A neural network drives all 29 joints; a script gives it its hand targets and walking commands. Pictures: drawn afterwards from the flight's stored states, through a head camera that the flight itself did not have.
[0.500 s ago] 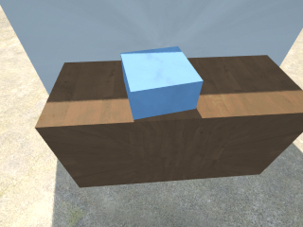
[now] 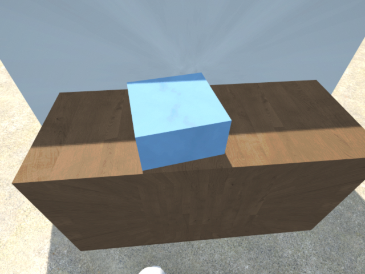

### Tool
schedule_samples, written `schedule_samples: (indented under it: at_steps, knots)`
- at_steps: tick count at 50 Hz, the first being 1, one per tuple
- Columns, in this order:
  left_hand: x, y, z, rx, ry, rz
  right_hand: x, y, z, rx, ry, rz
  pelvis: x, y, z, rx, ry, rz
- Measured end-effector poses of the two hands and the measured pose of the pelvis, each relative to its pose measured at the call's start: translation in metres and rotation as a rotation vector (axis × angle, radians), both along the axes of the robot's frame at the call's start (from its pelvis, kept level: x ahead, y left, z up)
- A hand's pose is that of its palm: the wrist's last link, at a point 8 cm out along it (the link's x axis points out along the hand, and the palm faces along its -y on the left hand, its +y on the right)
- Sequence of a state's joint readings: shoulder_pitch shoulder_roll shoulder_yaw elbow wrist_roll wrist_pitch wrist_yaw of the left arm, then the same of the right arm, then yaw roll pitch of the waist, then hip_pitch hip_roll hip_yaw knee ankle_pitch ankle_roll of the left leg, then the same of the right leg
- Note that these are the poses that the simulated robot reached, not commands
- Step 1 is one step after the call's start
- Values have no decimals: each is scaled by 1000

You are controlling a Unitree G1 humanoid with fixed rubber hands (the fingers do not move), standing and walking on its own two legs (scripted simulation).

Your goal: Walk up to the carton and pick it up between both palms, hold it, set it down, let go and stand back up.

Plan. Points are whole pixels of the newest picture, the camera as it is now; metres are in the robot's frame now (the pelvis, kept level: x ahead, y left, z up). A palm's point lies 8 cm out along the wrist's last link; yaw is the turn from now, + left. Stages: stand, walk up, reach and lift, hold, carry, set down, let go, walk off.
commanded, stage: walk up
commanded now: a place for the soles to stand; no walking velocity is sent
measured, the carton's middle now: (174, 117) +0.64 +0.04 -0.04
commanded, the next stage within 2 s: none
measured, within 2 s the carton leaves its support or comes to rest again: neither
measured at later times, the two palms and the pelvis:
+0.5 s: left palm out of the picture +0.13 +0.37 -0.14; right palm out of the picture +0.14 -0.23 -0.08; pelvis +0.08 +0.08 +0.00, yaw +4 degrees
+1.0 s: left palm out of the picture +0.15 +0.33 -0.12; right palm out of the picture +0.16 -0.28 -0.10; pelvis +0.06 +0.03 -0.01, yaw +4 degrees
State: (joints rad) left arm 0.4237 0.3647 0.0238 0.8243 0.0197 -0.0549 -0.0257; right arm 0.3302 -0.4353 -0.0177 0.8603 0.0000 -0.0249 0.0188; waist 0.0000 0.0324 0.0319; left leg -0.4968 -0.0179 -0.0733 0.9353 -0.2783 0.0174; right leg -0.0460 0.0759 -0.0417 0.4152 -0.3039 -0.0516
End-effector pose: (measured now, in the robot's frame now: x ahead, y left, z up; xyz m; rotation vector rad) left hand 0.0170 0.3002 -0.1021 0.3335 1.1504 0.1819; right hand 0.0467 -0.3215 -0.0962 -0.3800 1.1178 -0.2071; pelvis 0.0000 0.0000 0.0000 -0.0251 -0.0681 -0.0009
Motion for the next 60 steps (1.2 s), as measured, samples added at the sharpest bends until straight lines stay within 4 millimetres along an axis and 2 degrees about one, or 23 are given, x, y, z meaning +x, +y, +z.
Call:
schedule_samples:
  at_steps: [6, 10, 14, 17, 21, 26, 34, 40, 44, 52, 60]
  knots:
    - [38, 21, -19, -44, -16, -5, 37, 27, 5, -25, -5, 10, 29, 26, -7, -40, 13, 5]
    - [80, 37, -37, -75, -67, -16, 57, 50, 3, -45, -20, 18, 49, 48, -18, -19, -6, 15]
    - [116, 51, -31, -88, -136, -11, 66, 71, 10, -46, -19, 23, 62, 64, -13, -20, -21, 34]
    - [128, 60, -27, -94, -144, -11, 75, 79, 19, -56, -29, 25, 70, 72, -7, -28, -24, 35]
    - [127, 67, -30, -99, -100, 15, 87, 86, 24, -74, -31, 32, 78, 78, -4, -26, -27, 49]
    - [111, 72, -35, -86, -16, 60, 98, 89, 20, -72, -23, 48, 82, 79, -5, -14, -18, 68]
    - [93, 60, -36, -51, 79, 85, 105, 76, 4, -45, 17, 55, 81, 62, -8, 17, 36, 72]
    - [95, 43, -27, -7, 66, 76, 111, 57, -8, -12, 9, 56, 75, 39, -10, 18, 40, 67]
    - [106, 37, -20, 6, 20, 73, 112, 50, -9, -1, -5, 64, 71, 31, -9, 27, 31, 74]
    - [134, 31, -18, -8, -73, 54, 109, 41, -5, -24, -23, 71, 63, 26, -11, 19, 13, 78]
    - [132, 33, -21, -20, -53, 58, 112, 38, -1, -43, -15, 76, 66, 29, -11, 12, 20, 79]
